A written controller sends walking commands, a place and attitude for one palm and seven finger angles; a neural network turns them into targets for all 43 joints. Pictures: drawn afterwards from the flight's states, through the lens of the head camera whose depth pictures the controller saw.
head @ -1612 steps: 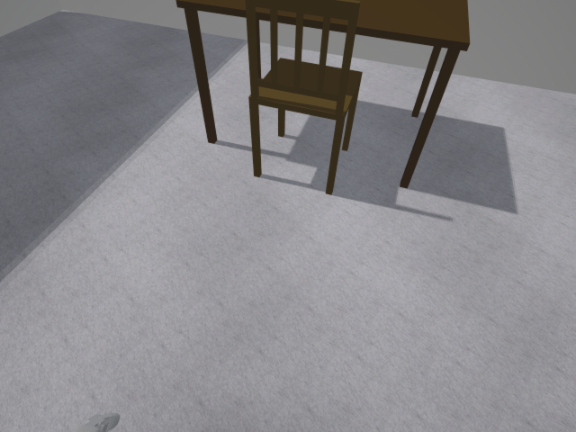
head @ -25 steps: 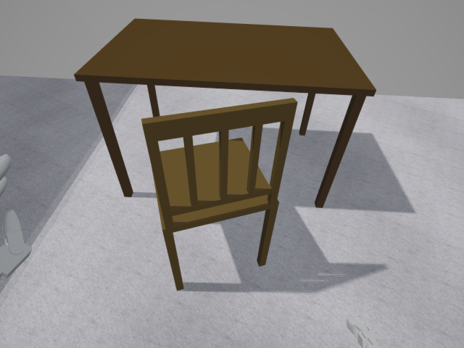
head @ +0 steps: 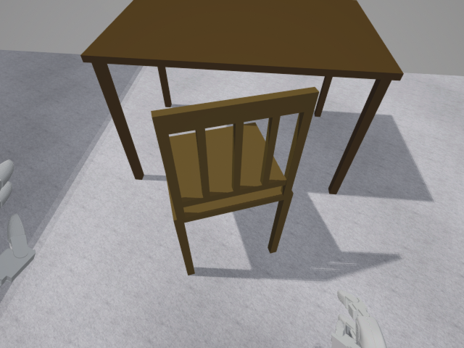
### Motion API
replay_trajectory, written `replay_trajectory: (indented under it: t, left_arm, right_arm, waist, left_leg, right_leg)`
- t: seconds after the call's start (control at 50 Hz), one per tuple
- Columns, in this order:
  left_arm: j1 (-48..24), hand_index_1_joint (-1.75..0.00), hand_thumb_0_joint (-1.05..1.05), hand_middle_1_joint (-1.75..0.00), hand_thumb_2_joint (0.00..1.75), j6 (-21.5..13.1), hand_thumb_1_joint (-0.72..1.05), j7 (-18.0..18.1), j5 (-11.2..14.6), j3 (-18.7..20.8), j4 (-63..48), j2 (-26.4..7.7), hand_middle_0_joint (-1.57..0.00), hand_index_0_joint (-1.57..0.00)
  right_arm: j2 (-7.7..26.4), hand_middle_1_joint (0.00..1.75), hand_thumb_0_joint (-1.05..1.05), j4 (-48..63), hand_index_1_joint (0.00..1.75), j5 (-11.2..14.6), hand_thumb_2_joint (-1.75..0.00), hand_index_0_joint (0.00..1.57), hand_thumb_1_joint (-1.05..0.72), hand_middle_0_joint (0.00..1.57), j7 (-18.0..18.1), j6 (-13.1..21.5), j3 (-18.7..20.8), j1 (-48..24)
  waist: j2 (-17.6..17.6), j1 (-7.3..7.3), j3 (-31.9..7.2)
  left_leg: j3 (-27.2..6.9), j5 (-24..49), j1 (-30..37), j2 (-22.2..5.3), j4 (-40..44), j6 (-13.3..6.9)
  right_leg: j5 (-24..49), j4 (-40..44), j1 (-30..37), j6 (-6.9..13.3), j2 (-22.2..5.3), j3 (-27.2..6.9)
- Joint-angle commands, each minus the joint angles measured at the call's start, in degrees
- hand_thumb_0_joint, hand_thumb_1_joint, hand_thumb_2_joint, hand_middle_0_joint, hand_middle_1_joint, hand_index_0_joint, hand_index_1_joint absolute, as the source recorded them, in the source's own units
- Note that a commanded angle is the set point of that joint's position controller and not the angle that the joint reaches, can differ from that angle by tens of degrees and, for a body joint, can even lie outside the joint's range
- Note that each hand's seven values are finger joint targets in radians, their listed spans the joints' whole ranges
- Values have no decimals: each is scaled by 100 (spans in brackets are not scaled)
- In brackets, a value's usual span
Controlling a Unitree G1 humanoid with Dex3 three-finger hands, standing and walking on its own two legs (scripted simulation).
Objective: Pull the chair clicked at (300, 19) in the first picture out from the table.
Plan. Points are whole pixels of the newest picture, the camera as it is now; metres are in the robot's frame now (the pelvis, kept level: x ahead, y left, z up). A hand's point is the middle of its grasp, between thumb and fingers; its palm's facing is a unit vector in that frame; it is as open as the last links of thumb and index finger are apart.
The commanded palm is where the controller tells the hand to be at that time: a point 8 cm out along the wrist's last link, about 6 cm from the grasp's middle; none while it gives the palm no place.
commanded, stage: stop stepping back and stand still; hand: left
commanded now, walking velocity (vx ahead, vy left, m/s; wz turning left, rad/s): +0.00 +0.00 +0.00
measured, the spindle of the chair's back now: (236, 158) +0.62 +0.04 -0.09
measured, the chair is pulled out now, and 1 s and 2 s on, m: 0.29 0.29 0.29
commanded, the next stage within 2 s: let the arm hang, fingers relaxed in 0.36 s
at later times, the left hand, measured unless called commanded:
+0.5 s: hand (57, 246) +0.22 +0.27 +0.11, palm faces +0.32 -0.80 -0.52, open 7.4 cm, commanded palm none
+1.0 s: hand out of the picture +0.00 +0.20 -0.17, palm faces +0.01 -0.97 -0.24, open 7.2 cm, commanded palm none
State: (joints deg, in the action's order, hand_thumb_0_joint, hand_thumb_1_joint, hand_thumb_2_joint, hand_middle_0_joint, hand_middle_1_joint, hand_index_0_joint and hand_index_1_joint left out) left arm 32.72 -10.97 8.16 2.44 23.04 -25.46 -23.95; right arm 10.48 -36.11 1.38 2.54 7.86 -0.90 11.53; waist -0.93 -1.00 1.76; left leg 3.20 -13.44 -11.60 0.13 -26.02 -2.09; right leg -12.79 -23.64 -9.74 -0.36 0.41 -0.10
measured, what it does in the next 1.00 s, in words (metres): stands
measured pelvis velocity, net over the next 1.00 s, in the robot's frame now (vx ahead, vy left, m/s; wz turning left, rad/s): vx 0.00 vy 0.01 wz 0.01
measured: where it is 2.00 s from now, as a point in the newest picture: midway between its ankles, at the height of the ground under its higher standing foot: outside the picture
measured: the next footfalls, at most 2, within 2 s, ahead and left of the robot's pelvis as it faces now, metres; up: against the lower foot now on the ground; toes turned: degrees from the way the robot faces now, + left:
none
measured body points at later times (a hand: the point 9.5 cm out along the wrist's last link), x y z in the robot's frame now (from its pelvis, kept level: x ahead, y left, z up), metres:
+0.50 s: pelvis +0.02 +0.00 +0.00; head +0.04 +0.00 +0.45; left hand +0.20 +0.31 +0.14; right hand +0.19 -0.24 -0.09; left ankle +0.01 +0.09 -0.74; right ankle +0.00 -0.12 -0.74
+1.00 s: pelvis +0.00 +0.01 +0.00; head +0.03 +0.01 +0.45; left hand +0.00 +0.25 -0.15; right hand +0.00 -0.23 -0.15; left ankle +0.01 +0.09 -0.74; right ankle +0.00 -0.12 -0.74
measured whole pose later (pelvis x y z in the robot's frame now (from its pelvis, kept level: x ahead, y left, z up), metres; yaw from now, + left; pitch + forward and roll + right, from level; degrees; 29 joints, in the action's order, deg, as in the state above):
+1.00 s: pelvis +0.00 +0.01 +0.00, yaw +1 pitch -1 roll -1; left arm 17.1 1.0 1.7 -0.5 -0.4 59.8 -11.8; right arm 10.4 -59.0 -0.5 1.1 -1.4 0.8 17.7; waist -0.9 0.3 3.4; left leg 2.6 -12.5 -11.2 1.0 -24.1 -2.7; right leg -12.2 -21.8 -9.1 -0.6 -0.5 0.9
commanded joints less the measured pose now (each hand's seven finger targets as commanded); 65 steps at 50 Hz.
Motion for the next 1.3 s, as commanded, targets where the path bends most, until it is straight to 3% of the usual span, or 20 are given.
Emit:
replay_trajectory:
  t: [0.0, 0.14, 0.24, 0.36, 0.42, 0.44, 0.46, 0.48, 0.52, 0.58, 0.6, 0.62, 0.68, 0.7, 0.78, 0.82, 0.86, 0.9, 1.1, 1.28]
  left_arm:
    - [-363, -30, 0, -30, 90, -214, 90, 108, 65, 570, -1012, -914, -20, -20]
    - [-301, -30, 0, -30, 90, -191, 90, 188, 65, 708, -1529, -1130, -20, -20]
    - [118, -30, 0, -30, 90, -153, 90, 188, 118, 774, -1211, -1051, -20, -20]
    - [130, -30, 0, -30, 90, -138, 90, 146, 150, 651, -1045, -924, -20, -20]
    - [-4, -30, 0, -30, 90, -149, 90, 144, 136, 622, -1212, -969, -20, -20]
    - [-501, -30, 0, -30, 90, 384, 90, -512, -340, -1969, 3285, 396, -20, -20]
    - [-415, -30, 0, -30, 90, 833, 90, -703, -469, -1604, 3558, 471, -20, -20]
    - [-360, -30, 0, -30, 90, 992, 90, -731, -450, -1628, 3515, 522, -20, -20]
    - [-747, -30, 0, -30, 90, 1013, 90, -736, -426, -1783, 4029, 623, -20, -20]
    - [-1269, -30, 0, -30, 90, 993, 90, -708, -416, -1900, 4951, 366, -20, -20]
    - [-1475, -30, 0, -30, 90, 1007, 90, -691, -400, -1922, 5284, 309, -20, -20]
    - [-1605, -30, 0, -30, 90, 1020, 90, -675, -373, -1960, 5589, 288, -20, -20]
    - [-1711, -30, 0, -30, 90, 1064, 90, -644, -296, -2082, 6460, 332, -20, -20]
    - [-1646, -30, 0, -30, 90, 1057, 90, -637, -284, -2111, 6744, 352, -20, -20]
    - [-1470, -30, 0, -30, 90, 1055, 90, -614, -278, -2103, 7476, 575, -20, -20]
    - [-1531, -30, 0, -30, 90, 1049, 90, -627, -266, -2158, 7705, 617, -20, -20]
    - [-1566, -30, 0, -30, 90, 1052, 90, -623, -270, -2207, 7902, 679, -20, -20]
    - [-1585, -30, 0, -30, 90, 1048, 90, -620, -267, -2249, 8067, 729, -20, -20]
    - [-1457, -30, 0, -30, 90, 1031, 90, -574, -257, -2332, 8560, 828, -20, -20]
    - [-1432, -30, 0, -30, 90, 1028, 90, -547, -269, -2323, 8713, 963, -20, -20]
  right_arm:
    - [818, 30, 0, 877, 30, 5, -90, 20, -90, 20, 117, 210, 366, -465]
    - [816, 30, 0, 969, 30, 29, -90, 20, -90, 20, 164, 145, 365, -562]
    - [815, 30, 0, 999, 30, 65, -90, 20, -90, 20, 143, 0, 403, -542]
    - [837, 30, 0, 1029, 30, 67, -90, 20, -90, 20, 158, -101, 415, -545]
    - [862, 30, 0, 1061, 30, 58, -90, 20, -90, 20, 167, -85, 411, -561]
    - [1135, 30, 0, -340, 30, 15, -90, 20, -90, 20, -351, 375, 529, -467]
    - [1288, 30, 0, -523, 30, -148, -90, 20, -90, 20, -378, -61, 597, 171]
    - [1124, 30, 0, -320, 30, -133, -90, 20, -90, 20, -361, -282, 526, 230]
    - [959, 30, 0, -301, 30, -233, -90, 20, -90, 20, -352, -421, 424, -2]
    - [928, 30, 0, -416, 30, -289, -90, 20, -90, 20, -307, -582, 389, -43]
    - [922, 30, 0, -514, 30, -281, -90, 20, -90, 20, -286, -631, 397, 23]
    - [924, 30, 0, -637, 30, -277, -90, 20, -90, 20, -266, -667, 386, 49]
    - [877, 30, 0, -1021, 30, -269, -90, 20, -90, 20, -223, -692, 294, 3]
    - [838, 30, 0, -1144, 30, -254, -90, 20, -90, 20, -202, -687, 271, 40]
    - [622, 30, 0, -1520, 30, -243, -90, 20, -90, 20, -137, -729, 287, 323]
    - [593, 30, 0, -1660, 30, -226, -90, 20, -90, 20, -132, -756, 293, 445]
    - [631, 30, 0, -1755, 30, -214, -90, 20, -90, 20, -120, -780, 319, 576]
    - [635, 30, 0, -1875, 30, -212, -90, 20, -90, 20, -111, -777, 320, 677]
    - [516, 30, 0, -2292, 30, -207, -90, 20, -90, 20, -91, -756, 287, 922]
    - [360, 30, 0, -2524, 30, -202, -90, 20, -90, 20, -65, -732, 276, 955]
  waist:
    - [-74, 84, -641]
    - [-481, 42, -793]
    - [-316, 67, -720]
    - [-166, 96, -661]
    - [-257, 82, -747]
    - [18, 491, -248]
    - [103, 327, -616]
    - [131, 321, -603]
    - [206, 204, -622]
    - [1208, 190, -697]
    - [1355, 227, -671]
    - [1249, 227, -610]
    - [-270, 123, -228]
    - [-570, 105, -243]
    - [-1036, 92, -309]
    - [-848, 118, -225]
    - [-257, 136, -115]
    - [-82, 157, -63]
    - [211, 156, 166]
    - [82, 154, 373]
  left_leg:
    - [-625, 899, 288, -617, 499, -19]
    - [-567, 1676, 583, -594, 393, 4]
    - [-558, 1856, 517, -594, 388, 51]
    - [-539, 1605, 492, -613, 515, 49]
    - [-545, 1672, 580, -626, 525, 28]
    - [-641, 2598, 301, -705, -311, 16]
    - [-609, 2626, 103, -785, -268, -24]
    - [-604, 2227, 9, -777, -279, -85]
    - [-959, 1044, -652, -794, -149, -252]
    - [-750, 938, -414, -423, -414, -80]
    - [-705, 938, -272, -344, -397, -50]
    - [-692, 1021, -121, -339, -309, -38]
    - [-848, 1352, -62, -487, 248, -97]
    - [-840, 1403, 13, -500, 315, -103]
    - [-838, 858, 101, -509, 490, -124]
    - [-873, 466, 37, -525, 624, -114]
    - [-917, 333, 70, -590, 717, -134]
    - [-937, 264, 135, -598, 789, -132]
    - [-807, 373, 319, -592, 909, -122]
    - [-722, 520, 337, -585, 943, -107]
  right_leg:
    - [1257, 275, 249, 154, -448, -482]
    - [1766, 250, 412, 189, -510, -482]
    - [1916, 298, 466, 191, -506, -449]
    - [1747, 335, 402, 153, -468, -438]
    - [1721, 300, 393, 140, -449, -420]
    - [1751, -579, -689, 174, -518, 182]
    - [1249, -671, -630, 129, -595, -89]
    - [842, -776, -674, 110, -478, -48]
    - [156, -814, -540, 160, -487, -66]
    - [1222, -263, -278, 323, -833, -530]
    - [1460, -179, -270, 381, -915, -590]
    - [1574, -130, -296, 382, -898, -594]
    - [872, -48, -290, 253, -599, -494]
    - [781, 7, -205, 242, -553, -483]
    - [512, 299, 25, 268, -502, -388]
    - [319, 404, 22, 270, -480, -352]
    - [232, 511, -43, 245, -465, -319]
    - [169, 544, -105, 244, -471, -338]
    - [181, 621, -280, 211, -500, -415]
    - [261, 624, -345, 189, -493, -437]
